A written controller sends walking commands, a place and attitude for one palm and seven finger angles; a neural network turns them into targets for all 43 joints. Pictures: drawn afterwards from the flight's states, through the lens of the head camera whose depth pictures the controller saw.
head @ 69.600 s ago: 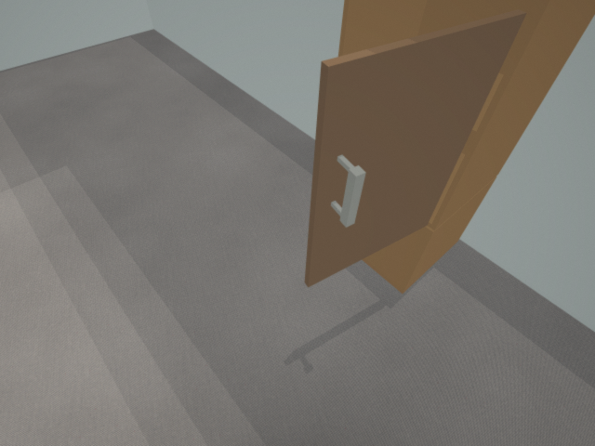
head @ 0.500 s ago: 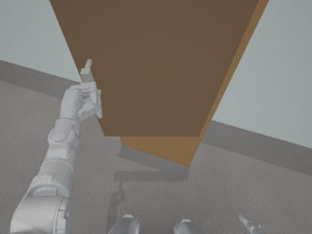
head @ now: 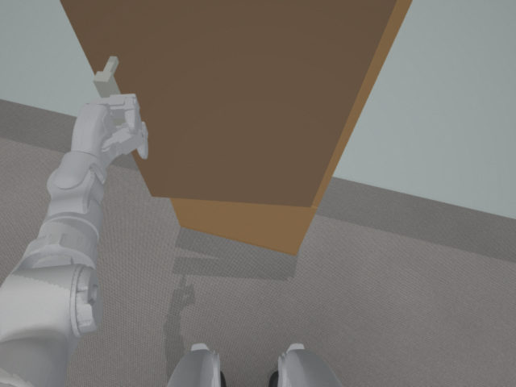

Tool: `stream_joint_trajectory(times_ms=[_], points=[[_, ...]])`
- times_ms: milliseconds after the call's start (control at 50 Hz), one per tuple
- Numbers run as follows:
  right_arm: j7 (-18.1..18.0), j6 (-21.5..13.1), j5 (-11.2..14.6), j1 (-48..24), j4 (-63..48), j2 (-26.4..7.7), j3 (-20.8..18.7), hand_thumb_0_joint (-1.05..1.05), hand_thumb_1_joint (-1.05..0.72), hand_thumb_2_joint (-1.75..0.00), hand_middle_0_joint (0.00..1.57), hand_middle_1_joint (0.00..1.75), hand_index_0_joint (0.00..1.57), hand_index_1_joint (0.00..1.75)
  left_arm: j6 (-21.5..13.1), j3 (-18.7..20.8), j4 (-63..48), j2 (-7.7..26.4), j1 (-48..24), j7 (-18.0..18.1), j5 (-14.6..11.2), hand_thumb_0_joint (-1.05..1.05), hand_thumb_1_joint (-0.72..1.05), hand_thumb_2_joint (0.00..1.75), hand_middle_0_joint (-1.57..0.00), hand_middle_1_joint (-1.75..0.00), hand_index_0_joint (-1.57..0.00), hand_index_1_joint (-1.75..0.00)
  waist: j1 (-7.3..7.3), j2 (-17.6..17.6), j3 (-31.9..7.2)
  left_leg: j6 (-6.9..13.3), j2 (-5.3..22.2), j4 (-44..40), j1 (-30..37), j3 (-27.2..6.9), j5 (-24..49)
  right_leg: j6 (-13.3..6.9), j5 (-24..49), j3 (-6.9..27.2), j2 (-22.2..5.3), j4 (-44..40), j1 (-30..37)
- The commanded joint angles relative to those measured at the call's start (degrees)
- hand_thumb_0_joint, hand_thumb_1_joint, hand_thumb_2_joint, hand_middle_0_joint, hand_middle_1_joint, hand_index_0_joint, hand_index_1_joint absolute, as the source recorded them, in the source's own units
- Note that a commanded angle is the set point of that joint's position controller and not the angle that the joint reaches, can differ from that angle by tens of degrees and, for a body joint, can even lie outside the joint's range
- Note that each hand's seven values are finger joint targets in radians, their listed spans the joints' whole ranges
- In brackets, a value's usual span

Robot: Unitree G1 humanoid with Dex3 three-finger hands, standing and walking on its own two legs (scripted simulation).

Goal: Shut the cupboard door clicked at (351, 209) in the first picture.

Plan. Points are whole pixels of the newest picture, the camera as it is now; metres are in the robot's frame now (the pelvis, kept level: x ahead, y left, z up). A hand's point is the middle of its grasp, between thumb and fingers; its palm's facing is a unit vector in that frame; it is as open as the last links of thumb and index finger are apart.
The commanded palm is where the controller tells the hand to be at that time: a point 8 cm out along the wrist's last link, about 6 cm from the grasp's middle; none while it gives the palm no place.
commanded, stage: push the door shut along its arc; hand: left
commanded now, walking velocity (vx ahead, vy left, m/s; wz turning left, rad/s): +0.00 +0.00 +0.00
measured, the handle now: (121, 102) +0.55 +0.20 +0.09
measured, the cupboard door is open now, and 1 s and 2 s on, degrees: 11 0 0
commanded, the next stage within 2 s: pull the fist back off the door in 1.14 s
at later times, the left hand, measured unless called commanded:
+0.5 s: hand (161, 104) +0.54 +0.14 +0.09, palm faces -0.27 -0.96 -0.01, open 3.1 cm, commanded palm +0.54 +0.17 +0.09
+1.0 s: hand (184, 87) +0.58 +0.10 +0.09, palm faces -0.37 -0.93 -0.03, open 2.8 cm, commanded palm +0.60 +0.12 +0.09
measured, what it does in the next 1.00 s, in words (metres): stands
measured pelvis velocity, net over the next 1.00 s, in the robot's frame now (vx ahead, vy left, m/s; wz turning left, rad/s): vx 0.01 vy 0.01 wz -0.04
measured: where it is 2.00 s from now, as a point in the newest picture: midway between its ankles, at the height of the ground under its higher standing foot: outside the picture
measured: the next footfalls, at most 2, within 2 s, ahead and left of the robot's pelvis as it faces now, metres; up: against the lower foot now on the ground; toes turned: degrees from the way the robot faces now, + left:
none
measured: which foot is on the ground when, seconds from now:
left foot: down 0.00-1.00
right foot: down 0.00-1.00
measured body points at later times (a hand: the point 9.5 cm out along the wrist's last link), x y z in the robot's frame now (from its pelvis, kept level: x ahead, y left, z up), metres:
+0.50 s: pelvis +0.00 +0.01 -0.01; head +0.14 +0.03 +0.41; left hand +0.55 +0.19 +0.09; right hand +0.00 -0.26 -0.12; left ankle +0.05 +0.09 -0.66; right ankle +0.03 -0.10 -0.66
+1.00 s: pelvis +0.01 +0.01 -0.02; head +0.18 +0.02 +0.39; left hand +0.60 +0.15 +0.10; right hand -0.03 -0.26 -0.12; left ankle +0.05 +0.09 -0.66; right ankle +0.03 -0.10 -0.66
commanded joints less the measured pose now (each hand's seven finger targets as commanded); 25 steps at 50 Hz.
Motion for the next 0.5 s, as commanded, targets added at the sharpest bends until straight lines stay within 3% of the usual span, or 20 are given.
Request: stream_joint_trajectory(times_ms=[0, 100, 220, 260, 300, 340, 380, 400, 420, 460, 480], points=[[-0.66, -1.63, -0.05, 5.97, -4.06, -9.90, -3.43, 0.00, -0.90, -0.90, 0.20, 0.30, 0.20, 0.30, -3.24, 1.80, -10.36, 13.58, -32.91, -1.28, -0.44, 0.00, 0.90, 0.90, -1.30, -1.50, -1.30, -1.50, -3.42, 3.07, -23.19, 0.15, -0.98, -6.29, 14.79, -6.53, 8.57, 0.44, 9.64, 6.80, 0.99, -7.94, 5.69], [-0.33, -2.02, -0.25, 7.21, -3.49, -10.23, -3.54, 0.00, -0.90, -0.90, 0.20, 0.30, 0.20, 0.30, -2.82, -0.48, -8.70, 11.90, -36.11, -2.84, 0.14, 0.00, 0.90, 0.90, -1.30, -1.50, -1.30, -1.50, -4.27, 7.78, -25.91, -0.38, -0.43, -5.37, 19.88, -8.12, 10.47, 0.00, 8.65, 5.54, 1.36, -6.72, -0.57], [-0.07, -2.23, -0.64, 9.03, -2.94, -10.64, -3.59, 0.00, -0.90, -0.90, 0.20, 0.30, 0.20, 0.30, -1.20, -0.48, -7.22, 12.15, -40.57, -2.79, 0.75, 0.00, 0.90, 0.90, -1.30, -1.50, -1.30, -1.50, -5.84, 6.55, -27.56, -0.21, 0.00, -4.34, 20.70, -9.07, 12.31, 0.11, 9.18, 4.86, 1.72, -6.00, -2.79], [-0.01, -2.15, -0.74, 9.52, -2.84, -10.79, -3.49, 0.00, -0.90, -0.90, 0.20, 0.30, 0.20, 0.30, -0.51, 0.80, -6.48, 14.07, -41.85, -2.53, 1.10, 0.00, 0.90, 0.90, -1.30, -1.50, -1.30, -1.50, -6.30, 5.70, -27.22, -0.04, 0.04, -3.87, 19.03, -8.73, 11.84, 0.29, 9.11, 5.02, 1.85, -6.02, -2.29], [-0.09, -2.17, -0.92, 10.29, -3.08, -10.97, -3.35, 0.00, -0.90, -0.90, 0.20, 0.30, 0.20, 0.30, -0.57, 3.55, -6.64, 17.90, -42.83, -2.53, 1.59, 0.00, 0.90, 0.90, -1.30, -1.50, -1.30, -1.50, -5.76, 5.84, -29.85, 0.12, -0.07, -2.97, 18.26, -8.37, 14.14, 0.21, 11.14, 5.38, 1.94, -5.27, -0.49], [0.10, -2.02, -1.07, 10.54, -3.18, -10.70, -3.27, 0.00, -0.90, -0.90, 0.20, 0.30, 0.20, 0.30, -0.25, 2.62, -5.83, 16.86, -42.93, -2.78, 2.02, 0.00, 0.90, 0.90, -1.30, -1.50, -1.30, -1.50, -5.94, 6.26, -29.52, -0.04, 0.00, -2.90, 18.37, -8.51, 14.73, 0.21, 11.52, 5.17, 2.04, -5.10, -0.95], [0.18, -1.93, -1.31, 11.27, -3.32, -10.87, -3.22, 0.00, -0.90, -0.90, 0.20, 0.30, 0.20, 0.30, -0.34, 4.15, -5.26, 18.78, -43.21, -2.79, 2.36, 0.00, 0.90, 0.90, -1.30, -1.50, -1.30, -1.50, -5.94, 6.98, -29.55, 0.01, -0.07, -2.50, 18.63, -8.42, 15.94, 0.11, 12.09, 4.97, 2.27, -4.79, -1.42], [0.25, -1.84, -1.29, 11.17, -3.25, -10.88, -3.41, 0.00, -0.90, -0.90, 0.20, 0.30, 0.20, 0.30, -0.58, 3.56, -6.65, 18.68, -43.89, -2.92, 2.86, 0.00, 0.90, 0.90, -1.30, -1.50, -1.30, -1.50, -5.90, 8.42, -31.14, -0.17, 0.07, -2.20, 19.93, -8.52, 16.99, 0.15, 12.83, 5.10, 2.19, -4.61, -1.92], [0.40, -1.69, -1.36, 11.23, -3.33, -10.68, -3.42, 0.00, -0.90, -0.90, 0.20, 0.30, 0.20, 0.30, -0.29, 2.45, -5.40, 17.13, -42.81, -3.24, 3.10, 0.00, 0.90, 0.90, -1.30, -1.50, -1.30, -1.50, -5.81, 8.78, -30.62, -0.37, 0.05, -2.22, 20.44, -8.64, 17.35, 0.07, 12.79, 4.83, 2.22, -4.55, -2.61], [0.46, -1.51, -1.57, 11.74, -3.18, -10.94, -3.63, 0.00, -0.90, -0.90, 0.20, 0.30, 0.20, 0.30, -0.23, 2.18, -6.80, 17.26, -44.21, -3.52, 3.35, 0.00, 0.90, 0.90, -1.30, -1.50, -1.30, -1.50, -6.32, 9.89, -30.86, -0.53, 0.50, -2.35, 22.55, -9.23, 17.80, 0.04, 12.21, 4.48, 2.37, -4.68, -4.41], [0.49, -1.61, -1.63, 12.04, -3.11, -10.82, -3.67, 0.00, -0.90, -0.90, 0.20, 0.30, 0.20, 0.30, -0.09, 0.96, -6.30, 15.32, -44.96, -3.86, 3.02, 0.00, 0.90, 0.90, -1.30, -1.50, -1.30, -1.50, -6.92, 9.94, -30.84, -0.49, 0.45, -2.34, 23.95, -9.73, 19.11, -0.06, 12.48, 4.09, 2.54, -4.45, -5.72]])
